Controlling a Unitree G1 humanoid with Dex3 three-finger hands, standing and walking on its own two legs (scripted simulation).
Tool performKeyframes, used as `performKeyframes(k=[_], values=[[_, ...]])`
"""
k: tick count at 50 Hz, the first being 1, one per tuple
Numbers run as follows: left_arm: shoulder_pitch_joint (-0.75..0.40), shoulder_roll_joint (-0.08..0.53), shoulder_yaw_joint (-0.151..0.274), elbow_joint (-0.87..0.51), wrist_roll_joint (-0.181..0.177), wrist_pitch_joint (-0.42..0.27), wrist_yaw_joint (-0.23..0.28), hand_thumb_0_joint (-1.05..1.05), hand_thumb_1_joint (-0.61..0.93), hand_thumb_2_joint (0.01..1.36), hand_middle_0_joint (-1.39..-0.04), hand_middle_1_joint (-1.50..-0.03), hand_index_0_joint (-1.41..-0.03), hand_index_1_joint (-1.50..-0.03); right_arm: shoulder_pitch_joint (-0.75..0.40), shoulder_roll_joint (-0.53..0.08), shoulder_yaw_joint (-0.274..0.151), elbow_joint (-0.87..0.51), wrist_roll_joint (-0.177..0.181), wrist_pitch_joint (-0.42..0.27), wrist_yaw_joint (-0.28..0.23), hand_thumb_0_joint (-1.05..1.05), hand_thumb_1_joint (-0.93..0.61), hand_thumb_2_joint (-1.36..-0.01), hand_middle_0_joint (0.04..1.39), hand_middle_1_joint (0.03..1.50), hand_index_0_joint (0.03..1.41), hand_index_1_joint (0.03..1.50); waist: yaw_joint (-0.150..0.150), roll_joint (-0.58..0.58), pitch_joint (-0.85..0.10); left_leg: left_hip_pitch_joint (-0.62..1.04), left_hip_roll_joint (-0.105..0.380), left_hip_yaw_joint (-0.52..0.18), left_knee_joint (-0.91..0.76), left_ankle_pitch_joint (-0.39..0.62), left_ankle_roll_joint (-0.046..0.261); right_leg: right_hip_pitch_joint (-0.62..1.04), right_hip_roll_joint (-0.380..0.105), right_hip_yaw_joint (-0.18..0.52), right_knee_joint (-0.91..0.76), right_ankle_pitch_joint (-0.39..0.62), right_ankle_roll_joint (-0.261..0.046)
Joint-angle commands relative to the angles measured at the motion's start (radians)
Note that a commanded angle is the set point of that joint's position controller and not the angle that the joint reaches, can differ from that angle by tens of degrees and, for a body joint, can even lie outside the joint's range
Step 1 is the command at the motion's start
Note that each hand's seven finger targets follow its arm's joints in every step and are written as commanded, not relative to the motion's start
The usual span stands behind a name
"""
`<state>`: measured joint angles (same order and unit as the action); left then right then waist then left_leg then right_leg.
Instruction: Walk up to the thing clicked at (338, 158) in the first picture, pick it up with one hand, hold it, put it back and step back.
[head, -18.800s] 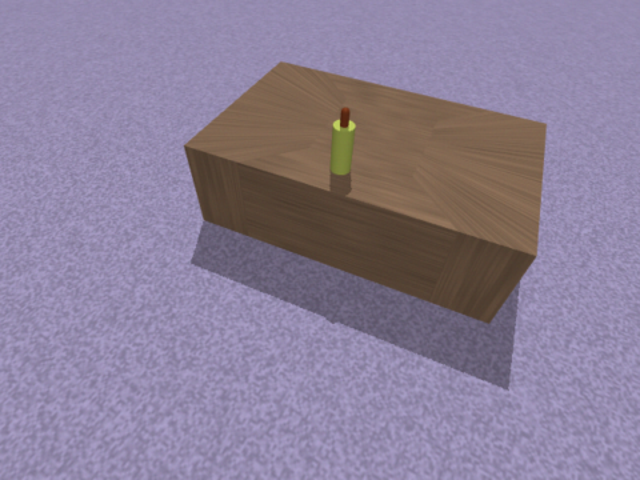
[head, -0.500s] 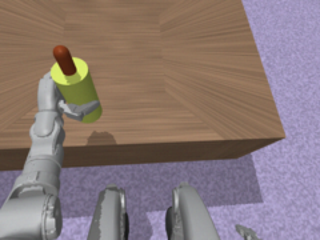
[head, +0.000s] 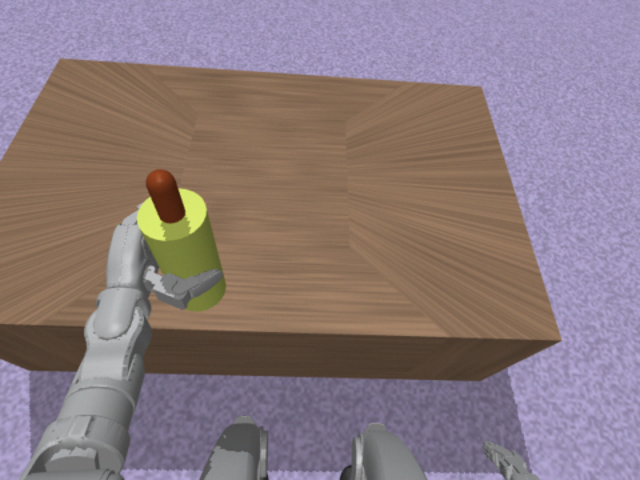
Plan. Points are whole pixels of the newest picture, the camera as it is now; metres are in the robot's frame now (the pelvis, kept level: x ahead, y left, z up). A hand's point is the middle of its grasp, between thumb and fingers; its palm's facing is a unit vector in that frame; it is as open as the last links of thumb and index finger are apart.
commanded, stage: lift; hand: left
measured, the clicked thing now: (183, 242) +0.39 +0.17 +0.04
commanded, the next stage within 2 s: hold in 0.80 s
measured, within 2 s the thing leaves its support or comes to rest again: neither
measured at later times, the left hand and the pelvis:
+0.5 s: hand (177, 240) +0.38 +0.17 +0.06, palm faces +0.05 -1.00 -0.03, open 10.3 cm; pelvis +0.02 +0.00 +0.04, yaw +0 degrees
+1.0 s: hand (177, 240) +0.36 +0.16 +0.08, palm faces +0.06 -1.00 -0.01, open 10.3 cm; pelvis +0.03 +0.00 +0.06, yaw +0 degrees
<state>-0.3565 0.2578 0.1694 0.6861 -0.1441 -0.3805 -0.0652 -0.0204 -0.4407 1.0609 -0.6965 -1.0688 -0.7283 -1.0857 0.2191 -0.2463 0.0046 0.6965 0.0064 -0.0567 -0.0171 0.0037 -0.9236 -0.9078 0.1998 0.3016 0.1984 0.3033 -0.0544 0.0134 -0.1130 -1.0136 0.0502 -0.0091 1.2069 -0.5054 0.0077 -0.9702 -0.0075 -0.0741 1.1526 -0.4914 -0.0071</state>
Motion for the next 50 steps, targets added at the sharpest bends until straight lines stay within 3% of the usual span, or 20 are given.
performKeyframes(k=[1,2,5,9,12,14,18,19,21,22,23,24,31,32,35,38,42,45,46,50], values=[[-0.419,0.147,0.037,-0.394,-0.049,-0.133,-0.002,0.0,0.092,1.301,-1.285,-1.424,-1.296,-1.434,0.05,-0.147,-0.049,-0.089,-0.002,-0.032,-0.015,0.0,-0.919,-0.906,0.2,0.3,0.2,0.3,-0.009,0.093,-0.427,0.382,-0.033,-0.036,-0.225,0.173,-0.002,0.231,0.03,0.035,-0.204,0.212,-0.021],[-0.391,0.13,0.038,-0.373,-0.054,-0.129,-0.002,0.0,0.092,1.303,-1.296,-1.434,-1.308,-1.442,0.047,-0.149,-0.049,-0.094,0.0,-0.034,-0.015,0.0,-0.921,-0.906,0.2,0.3,0.199,0.3,-0.006,0.088,-0.433,0.404,-0.033,-0.041,-0.237,0.193,-0.004,0.231,0.03,0.027,-0.204,0.223,-0.024],[-0.382,0.155,0.052,-0.407,-0.051,-0.126,0.006,0.0,0.092,1.31,-1.284,-1.433,-1.295,-1.443,0.045,-0.148,-0.047,-0.106,0.002,-0.034,-0.02,0.0,-0.919,-0.906,0.2,0.3,0.2,0.3,0.003,0.087,-0.426,0.43,-0.034,-0.038,-0.255,0.225,-0.003,0.266,0.029,0.029,-0.222,0.252,-0.023],[-0.368,0.13,0.037,-0.412,-0.055,-0.122,0.007,0.0,0.104,1.317,-1.288,-1.437,-1.3,-1.446,0.043,-0.138,-0.04,-0.106,-0.001,-0.038,-0.027,0.0,-0.915,-0.905,0.2,0.3,0.199,0.3,-0.006,0.073,-0.389,0.442,-0.038,-0.03,-0.285,0.222,-0.001,0.308,0.027,0.034,-0.261,0.263,-0.02],[-0.364,0.152,0.051,-0.434,-0.049,-0.121,0.012,0.0,0.102,1.328,-1.282,-1.448,-1.295,-1.457,0.053,-0.134,-0.041,-0.103,-0.003,-0.035,-0.032,0.0,-0.916,-0.905,0.2,0.3,0.2,0.3,0.003,0.059,-0.388,0.457,-0.038,-0.026,-0.3,0.252,0.0,0.35,0.025,0.036,-0.277,0.292,-0.018],[-0.349,0.124,0.025,-0.443,-0.055,-0.123,0.003,0.0,0.124,1.335,-1.297,-1.457,-1.309,-1.466,0.043,-0.133,-0.039,-0.11,-0.002,-0.039,-0.031,0.0,-0.916,-0.905,0.2,0.3,0.2,0.3,0.002,0.081,-0.37,0.485,-0.037,-0.028,-0.317,0.262,-0.003,0.344,0.026,0.031,-0.283,0.291,-0.022],[-0.316,0.126,0.035,-0.432,-0.059,-0.12,-0.01,0.0,0.107,1.325,-1.277,-1.452,-1.293,-1.458,0.054,-0.133,-0.044,-0.11,-0.003,-0.038,-0.029,0.0,-0.912,-0.904,0.2,0.3,0.2,0.3,0.014,0.083,-0.367,0.524,-0.034,-0.032,-0.338,0.311,-0.008,0.367,0.029,0.024,-0.298,0.319,-0.024],[-0.284,0.118,0.031,-0.404,-0.061,-0.115,-0.016,0.0,0.106,1.33,-1.277,-1.457,-1.293,-1.464,0.059,-0.132,-0.044,-0.111,-0.003,-0.035,-0.031,0.0,-0.914,-0.904,0.2,0.3,0.2,0.3,0.006,0.058,-0.361,0.524,-0.035,-0.026,-0.334,0.331,-0.004,0.393,0.028,0.029,-0.308,0.346,-0.021],[-0.317,0.12,0.02,-0.446,-0.059,-0.12,-0.02,0.0,0.1,1.33,-1.292,-1.464,-1.307,-1.471,0.053,-0.129,-0.044,-0.115,-0.001,-0.036,-0.03,0.0,-0.916,-0.904,0.2,0.3,0.2,0.3,0.01,0.076,-0.362,0.549,-0.034,-0.025,-0.345,0.343,-0.005,0.398,0.027,0.029,-0.313,0.353,-0.022],[-0.35,0.157,0.054,-0.508,-0.067,-0.125,-0.016,0.0,0.119,1.344,-1.284,-1.464,-1.298,-1.472,0.065,-0.132,-0.048,-0.112,0.0,-0.035,-0.033,0.0,-0.909,-0.903,0.2,0.3,0.2,0.3,0.016,0.085,-0.378,0.564,-0.036,-0.02,-0.348,0.352,-0.004,0.416,0.025,0.035,-0.323,0.365,-0.021],[-0.277,0.116,0.028,-0.432,-0.066,-0.115,-0.02,0.0,0.11,1.335,-1.285,-1.457,-1.299,-1.466,0.059,-0.126,-0.042,-0.111,-0.001,-0.032,-0.033,0.0,-0.911,-0.904,0.2,0.3,0.2,0.3,0.01,0.059,-0.349,0.559,-0.035,-0.024,-0.356,0.353,-0.004,0.419,0.027,0.027,-0.326,0.36,-0.021],[-0.276,0.098,0.024,-0.437,-0.075,-0.116,-0.021,0.0,0.105,1.34,-1.288,-1.462,-1.301,-1.47,0.063,-0.127,-0.043,-0.114,-0.001,-0.034,-0.031,0.0,-0.913,-0.904,0.2,0.3,0.2,0.3,0.012,0.051,-0.346,0.556,-0.034,-0.024,-0.356,0.363,-0.004,0.427,0.028,0.028,-0.329,0.369,-0.02],[-0.265,0.114,0.031,-0.435,-0.064,-0.116,-0.027,0.0,0.14,1.362,-1.292,-1.467,-1.301,-1.48,0.075,-0.131,-0.05,-0.103,-0.003,-0.03,-0.032,0.0,-0.907,-0.904,0.2,0.3,0.2,0.3,0.011,0.058,-0.343,0.607,-0.031,-0.018,-0.371,0.441,0.0,0.451,0.025,0.033,-0.35,0.431,-0.019],[-0.268,0.098,0.018,-0.452,-0.065,-0.12,-0.03,0.0,0.153,1.358,-1.295,-1.472,-1.307,-1.481,0.057,-0.125,-0.048,-0.116,-0.004,-0.03,-0.032,0.0,-0.904,-0.903,0.2,0.3,0.2,0.3,0.013,0.064,-0.317,0.593,-0.035,-0.015,-0.38,0.423,-0.002,0.456,0.024,0.035,-0.354,0.419,-0.019],[-0.266,0.115,0.047,-0.468,-0.069,-0.125,-0.028,0.0,0.165,1.365,-1.288,-1.471,-1.299,-1.482,0.058,-0.129,-0.052,-0.121,-0.005,-0.027,-0.029,0.0,-0.905,-0.903,0.2,0.3,0.2,0.3,0.024,0.076,-0.339,0.622,-0.032,-0.018,-0.393,0.436,-0.005,0.465,0.025,0.031,-0.358,0.418,-0.021],[-0.254,0.096,0.022,-0.479,-0.07,-0.122,-0.033,0.0,0.162,1.377,-1.307,-1.497,-1.321,-1.505,0.049,-0.122,-0.046,-0.128,-0.007,-0.025,-0.031,0.0,-0.906,-0.903,0.2,0.3,0.2,0.3,0.017,0.066,-0.327,0.608,-0.036,-0.01,-0.4,0.421,-0.003,0.504,0.025,0.036,-0.373,0.427,-0.018],[-0.245,0.114,0.043,-0.488,-0.07,-0.123,-0.033,0.0,0.183,1.397,-1.322,-1.511,-1.333,-1.522,0.05,-0.13,-0.052,-0.13,-0.004,-0.024,-0.036,0.0,-0.91,-0.906,0.199,0.3,0.2,0.3,0.018,0.057,-0.333,0.627,-0.036,-0.006,-0.411,0.418,0.001,0.523,0.023,0.041,-0.389,0.427,-0.017],[-0.236,0.091,0.028,-0.492,-0.073,-0.125,-0.031,0.0,0.15,1.403,-1.327,-1.523,-1.339,-1.534,0.037,-0.123,-0.049,-0.134,-0.005,-0.025,-0.038,0.0,-0.91,-0.906,0.199,0.3,0.2,0.3,0.02,0.039,-0.303,0.604,-0.04,-0.001,-0.422,0.395,0.002,0.54,0.021,0.044,-0.401,0.422,-0.015],[-0.242,0.095,0.033,-0.482,-0.073,-0.123,-0.029,0.0,0.148,1.323,-1.317,-1.491,-1.335,-1.493,0.04,-0.124,-0.048,-0.126,-0.006,-0.026,-0.038,0.0,-0.912,-0.903,0.2,0.3,0.2,0.3,0.019,0.051,-0.315,0.617,-0.038,-0.002,-0.423,0.4,0.0,0.541,0.021,0.043,-0.401,0.423,-0.015],[-0.214,0.075,0.013,-0.452,-0.067,-0.119,-0.034,0.0,0.185,1.307,-1.308,-1.474,-1.325,-1.475,0.031,-0.122,-0.048,-0.125,-0.006,-0.025,-0.039,0.0,-0.914,-0.904,0.2,0.3,0.2,0.3,0.014,0.037,-0.261,0.61,-0.038,-0.002,-0.44,0.383,-0.001,0.529,0.022,0.04,-0.413,0.402,-0.016]])
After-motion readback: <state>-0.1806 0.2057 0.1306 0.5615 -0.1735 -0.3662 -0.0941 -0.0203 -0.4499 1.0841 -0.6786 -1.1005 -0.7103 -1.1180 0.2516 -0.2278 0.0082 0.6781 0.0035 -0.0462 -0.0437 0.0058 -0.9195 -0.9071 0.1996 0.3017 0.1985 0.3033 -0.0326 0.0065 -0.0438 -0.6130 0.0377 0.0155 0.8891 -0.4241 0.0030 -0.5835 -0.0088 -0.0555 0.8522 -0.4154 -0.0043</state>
